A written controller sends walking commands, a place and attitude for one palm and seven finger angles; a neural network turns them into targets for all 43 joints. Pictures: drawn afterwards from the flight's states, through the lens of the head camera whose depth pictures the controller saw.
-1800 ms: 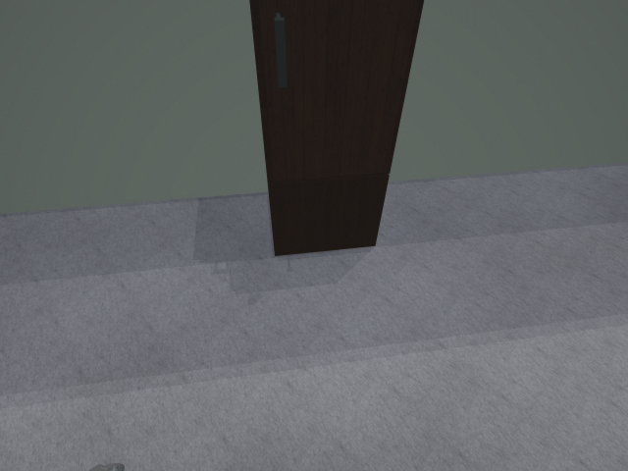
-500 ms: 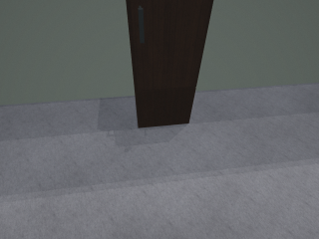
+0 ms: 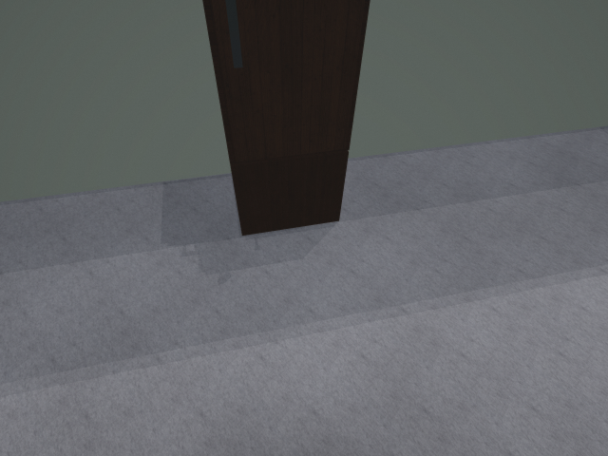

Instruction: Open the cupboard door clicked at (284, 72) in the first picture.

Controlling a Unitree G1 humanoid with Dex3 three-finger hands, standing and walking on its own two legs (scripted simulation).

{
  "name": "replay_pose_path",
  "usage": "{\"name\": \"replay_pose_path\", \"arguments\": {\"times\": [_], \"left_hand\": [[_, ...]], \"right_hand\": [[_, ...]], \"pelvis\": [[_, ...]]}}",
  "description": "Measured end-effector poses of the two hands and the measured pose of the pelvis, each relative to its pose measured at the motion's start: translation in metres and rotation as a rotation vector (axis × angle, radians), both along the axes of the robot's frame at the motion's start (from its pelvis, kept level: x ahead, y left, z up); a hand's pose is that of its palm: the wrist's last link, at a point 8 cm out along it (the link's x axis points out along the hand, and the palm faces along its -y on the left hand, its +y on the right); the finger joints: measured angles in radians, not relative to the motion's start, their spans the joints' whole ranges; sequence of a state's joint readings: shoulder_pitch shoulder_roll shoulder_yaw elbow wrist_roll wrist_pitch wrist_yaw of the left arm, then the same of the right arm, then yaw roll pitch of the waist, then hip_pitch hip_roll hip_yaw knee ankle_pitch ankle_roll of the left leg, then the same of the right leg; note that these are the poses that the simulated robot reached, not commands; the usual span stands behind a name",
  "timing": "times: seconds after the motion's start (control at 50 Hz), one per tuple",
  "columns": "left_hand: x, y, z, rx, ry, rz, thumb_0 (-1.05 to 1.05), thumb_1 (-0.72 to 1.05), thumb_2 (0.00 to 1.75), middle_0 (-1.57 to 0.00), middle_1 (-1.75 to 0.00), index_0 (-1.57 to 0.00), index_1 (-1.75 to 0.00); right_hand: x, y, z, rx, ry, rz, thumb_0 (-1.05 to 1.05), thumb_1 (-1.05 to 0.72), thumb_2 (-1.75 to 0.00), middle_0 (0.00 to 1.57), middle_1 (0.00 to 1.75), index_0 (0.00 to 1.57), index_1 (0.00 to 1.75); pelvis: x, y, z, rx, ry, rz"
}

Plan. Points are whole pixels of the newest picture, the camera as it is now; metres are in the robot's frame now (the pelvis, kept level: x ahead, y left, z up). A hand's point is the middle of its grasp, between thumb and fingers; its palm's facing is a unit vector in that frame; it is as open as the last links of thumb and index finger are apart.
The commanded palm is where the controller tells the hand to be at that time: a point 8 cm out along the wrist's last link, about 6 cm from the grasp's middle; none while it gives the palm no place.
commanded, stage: walk to a spot facing it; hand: left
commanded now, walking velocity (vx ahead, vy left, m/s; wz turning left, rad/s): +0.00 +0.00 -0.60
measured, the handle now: (233, 30) +1.03 +0.26 +0.09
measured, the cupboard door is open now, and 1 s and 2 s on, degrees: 0 0 0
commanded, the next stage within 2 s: none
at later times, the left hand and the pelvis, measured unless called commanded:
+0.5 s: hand out of the picture +0.06 +0.20 -0.16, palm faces -0.13 -0.97 -0.19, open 7.4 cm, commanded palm none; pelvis +0.06 +0.01 +0.01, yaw -13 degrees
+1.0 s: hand (257, 304) +0.41 +0.12 -0.16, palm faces -0.55 -0.82 -0.17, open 7.4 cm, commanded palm none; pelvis +0.20 +0.03 +0.00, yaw -33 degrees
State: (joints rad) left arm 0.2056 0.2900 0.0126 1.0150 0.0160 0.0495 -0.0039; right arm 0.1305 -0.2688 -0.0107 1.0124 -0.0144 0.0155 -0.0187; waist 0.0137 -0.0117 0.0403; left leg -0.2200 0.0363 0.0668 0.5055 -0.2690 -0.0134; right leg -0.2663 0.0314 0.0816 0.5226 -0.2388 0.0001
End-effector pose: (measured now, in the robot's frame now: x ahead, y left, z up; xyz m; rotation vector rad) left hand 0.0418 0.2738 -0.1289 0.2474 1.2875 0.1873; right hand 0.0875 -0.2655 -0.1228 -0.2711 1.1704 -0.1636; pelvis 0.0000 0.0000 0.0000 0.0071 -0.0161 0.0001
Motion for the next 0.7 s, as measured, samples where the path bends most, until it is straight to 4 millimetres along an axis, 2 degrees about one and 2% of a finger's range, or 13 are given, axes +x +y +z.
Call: {"name": "replay_pose_path", "arguments": {"times": [0.14,0.18,0.22,0.34,0.44,0.52,0.58,0.64,0.7], "left_hand": [[0.007,-0.031,-0.012,-0.043,0.0,-0.055,0.01,0.9,0.9,-0.2,-0.3,-0.2,-0.3],[0.007,-0.039,-0.015,-0.045,-0.02,-0.064,0.01,0.9,0.9,-0.2,-0.3,-0.2,-0.3],[0.003,-0.046,-0.013,-0.05,-0.025,-0.053,0.01,0.9,0.9,-0.21,-0.3,-0.2,-0.3],[-0.009,-0.054,0.003,-0.08,0.063,-0.073,0.01,0.9,0.9,-0.21,-0.3,-0.2,-0.3],[0.002,-0.041,0.004,-0.09,0.114,-0.096,0.01,0.9,0.9,-0.21,-0.3,-0.2,-0.3],[0.026,-0.021,-0.004,-0.095,0.129,-0.109,0.01,0.9,0.9,-0.21,-0.3,-0.2,-0.3],[0.054,-0.001,-0.018,-0.1,0.134,-0.13,0.01,0.9,0.9,-0.21,-0.3,-0.2,-0.3],[0.098,0.013,-0.025,-0.099,0.133,-0.189,0.01,0.9,0.9,-0.21,-0.3,-0.2,-0.3],[0.157,0.015,-0.02,-0.104,0.083,-0.267,0.01,0.91,0.9,-0.2,-0.3,-0.2,-0.3]], "right_hand": [[-0.04,0.003,-0.026,0.068,0.032,-0.095,0.0,-0.9,-0.89,0.2,0.3,0.2,0.3],[-0.048,-0.002,-0.035,0.08,0.051,-0.113,0.0,-0.9,-0.89,0.2,0.3,0.2,0.3],[-0.051,-0.004,-0.034,0.084,0.075,-0.12,0.01,-0.91,-0.89,0.2,0.3,0.2,0.3],[-0.037,-0.006,-0.008,0.081,0.02,-0.164,0.01,-0.91,-0.89,0.2,0.3,0.2,0.3],[-0.011,-0.001,0.006,0.056,-0.032,-0.198,0.01,-0.91,-0.89,0.2,0.3,0.2,0.3],[0.02,0.013,0.013,0.033,-0.072,-0.208,0.01,-0.91,-0.89,0.2,0.3,0.2,0.3],[0.045,0.026,0.015,0.004,-0.132,-0.221,0.01,-0.91,-0.89,0.2,0.3,0.2,0.3],[0.051,0.042,0.019,-0.009,-0.167,-0.266,0.01,-0.91,-0.89,0.2,0.3,0.2,0.3],[0.038,0.058,0.024,-0.004,-0.139,-0.342,0.0,-0.91,-0.89,0.2,0.3,0.2,0.3]], "pelvis": [[-0.005,-0.01,-0.014,0.018,-0.008,-0.086],[-0.003,-0.015,-0.02,0.005,-0.004,-0.096],[0.0,-0.017,-0.017,-0.005,0.0,-0.103],[0.018,-0.013,0.004,0.001,0.027,-0.155],[0.039,-0.001,0.009,-0.002,0.045,-0.204],[0.062,0.015,0.006,-0.015,0.052,-0.244],[0.084,0.03,-0.003,-0.029,0.051,-0.282],[0.102,0.04,-0.004,-0.032,0.034,-0.338],[0.121,0.044,0.004,-0.043,0.023,-0.382]]}}
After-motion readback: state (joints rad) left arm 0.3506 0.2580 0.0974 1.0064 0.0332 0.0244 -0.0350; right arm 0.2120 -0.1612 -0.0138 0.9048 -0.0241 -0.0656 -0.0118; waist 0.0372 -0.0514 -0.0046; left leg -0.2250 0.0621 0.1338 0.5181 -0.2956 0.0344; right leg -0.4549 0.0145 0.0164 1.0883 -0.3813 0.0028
